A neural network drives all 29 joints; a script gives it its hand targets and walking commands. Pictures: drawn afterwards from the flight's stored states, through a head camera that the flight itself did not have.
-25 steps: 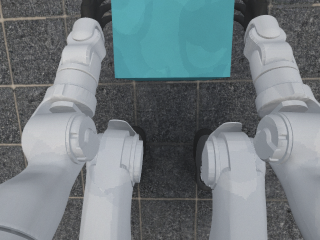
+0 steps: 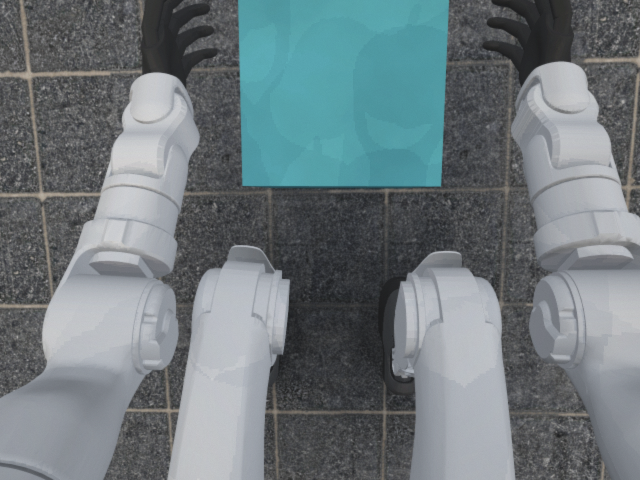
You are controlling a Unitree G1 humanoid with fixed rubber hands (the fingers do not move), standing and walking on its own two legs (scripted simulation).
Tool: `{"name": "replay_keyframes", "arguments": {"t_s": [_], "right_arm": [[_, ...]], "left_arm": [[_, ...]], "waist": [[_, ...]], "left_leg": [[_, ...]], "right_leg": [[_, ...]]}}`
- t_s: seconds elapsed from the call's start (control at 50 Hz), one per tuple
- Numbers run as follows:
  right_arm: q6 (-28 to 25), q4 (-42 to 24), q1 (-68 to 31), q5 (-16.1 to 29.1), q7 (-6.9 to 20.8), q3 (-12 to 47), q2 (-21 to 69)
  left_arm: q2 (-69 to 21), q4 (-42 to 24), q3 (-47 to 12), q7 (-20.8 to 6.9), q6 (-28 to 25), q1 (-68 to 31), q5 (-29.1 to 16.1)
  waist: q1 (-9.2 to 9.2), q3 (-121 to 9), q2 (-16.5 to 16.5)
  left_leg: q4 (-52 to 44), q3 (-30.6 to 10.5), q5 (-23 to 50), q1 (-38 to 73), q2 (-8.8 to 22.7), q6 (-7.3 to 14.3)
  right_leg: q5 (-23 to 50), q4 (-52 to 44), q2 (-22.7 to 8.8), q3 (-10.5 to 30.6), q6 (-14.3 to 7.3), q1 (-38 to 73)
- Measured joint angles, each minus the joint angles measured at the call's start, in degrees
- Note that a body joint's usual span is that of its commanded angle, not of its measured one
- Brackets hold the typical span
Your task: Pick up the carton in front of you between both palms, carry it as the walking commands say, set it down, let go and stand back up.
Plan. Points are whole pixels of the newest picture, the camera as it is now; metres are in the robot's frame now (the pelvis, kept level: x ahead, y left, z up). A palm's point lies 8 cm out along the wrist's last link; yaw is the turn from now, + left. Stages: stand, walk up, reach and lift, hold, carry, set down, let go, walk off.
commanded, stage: set down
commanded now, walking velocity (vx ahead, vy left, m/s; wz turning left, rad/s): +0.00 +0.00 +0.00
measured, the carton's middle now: (339, 112) +0.50 +0.00 -0.27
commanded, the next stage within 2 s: let go in 0.84 s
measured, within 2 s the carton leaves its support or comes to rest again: neither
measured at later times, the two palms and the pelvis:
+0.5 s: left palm out of the picture +0.51 +0.18 +0.02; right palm out of the picture +0.52 -0.21 +0.02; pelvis +0.02 +0.00 +0.13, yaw -1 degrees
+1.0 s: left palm out of the picture +0.49 +0.19 +0.15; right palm out of the picture +0.50 -0.22 +0.15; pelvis +0.04 +0.00 +0.26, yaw -1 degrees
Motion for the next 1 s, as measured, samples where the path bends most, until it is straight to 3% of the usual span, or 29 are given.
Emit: {"name": "replay_keyframes", "arguments": {"t_s": [0.24,0.5,0.78,1.0], "right_arm": [[1.23,3.52,1.48,-4.01,2.56,-4.22,0.59],[4.21,-6.04,8.14,-5.25,3.9,-5.58,1.44],[3.01,-4.39,12.05,-8.66,6.02,-8.3,3.83],[1.91,-5.28,18.03,-13.29,5.92,-9.38,6.37]], "left_arm": [[-2.69,2.14,4.11,-0.77,1.8,1.49,4.84],[-3.08,-7.56,4.8,-2.31,4.56,8.76,5.48],[-4.94,-5.83,7.31,-4.98,3.12,12.79,8.97],[-5.7,-6.4,7.27,-7.07,1.95,19.03,12.91]], "waist": [[0.26,-11.16,-0.21],[0.79,-15.14,-0.74],[0.79,-19.11,-0.95],[0.55,-19.24,-0.97]], "left_leg": [[-13.17,0.03,2.61,4.49,0.64,0.73],[-26.51,-0.54,4.76,12.95,1.44,0.7],[-44.82,-0.93,9.61,26.85,2.06,0.93],[-58.16,-1.11,13.63,38.53,2.45,1.2]], "right_leg": [[2.76,-13.27,0.04,0.62,0.23,4.42],[5.19,-26.67,0.24,0.59,-0.31,12.66],[10.05,-44.99,0.08,0.91,-0.56,26.57],[14.07,-58.39,-0.13,1.19,-0.63,38.3]]}}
